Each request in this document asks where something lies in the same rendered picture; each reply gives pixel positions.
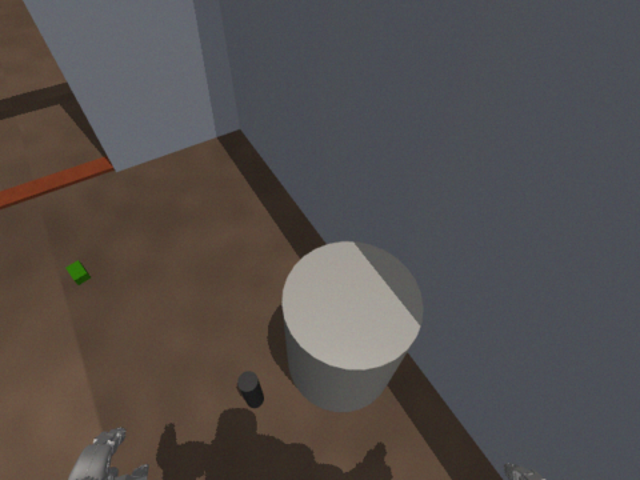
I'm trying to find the right robot hand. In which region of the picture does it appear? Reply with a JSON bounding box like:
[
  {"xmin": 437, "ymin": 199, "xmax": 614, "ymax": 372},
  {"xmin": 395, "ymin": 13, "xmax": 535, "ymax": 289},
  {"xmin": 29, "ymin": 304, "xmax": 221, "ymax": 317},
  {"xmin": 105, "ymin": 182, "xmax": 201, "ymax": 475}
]
[{"xmin": 504, "ymin": 463, "xmax": 546, "ymax": 480}]

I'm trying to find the left robot hand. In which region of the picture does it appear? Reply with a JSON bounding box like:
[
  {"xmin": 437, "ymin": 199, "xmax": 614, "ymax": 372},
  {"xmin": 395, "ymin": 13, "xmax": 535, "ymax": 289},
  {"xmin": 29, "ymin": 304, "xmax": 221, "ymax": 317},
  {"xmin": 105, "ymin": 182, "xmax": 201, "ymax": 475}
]
[{"xmin": 68, "ymin": 427, "xmax": 149, "ymax": 480}]

